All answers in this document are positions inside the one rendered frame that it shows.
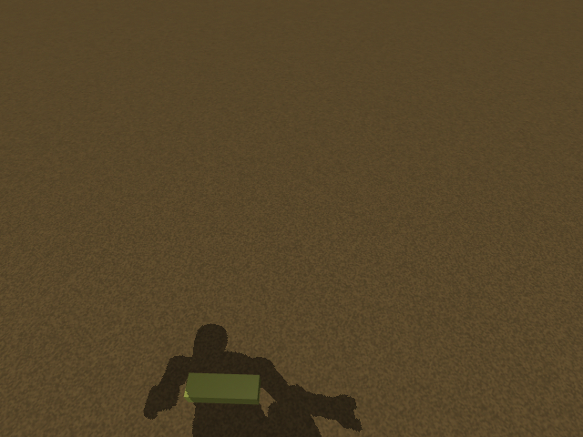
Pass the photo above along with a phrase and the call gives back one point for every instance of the carton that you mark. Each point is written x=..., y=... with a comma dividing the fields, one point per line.
x=223, y=388

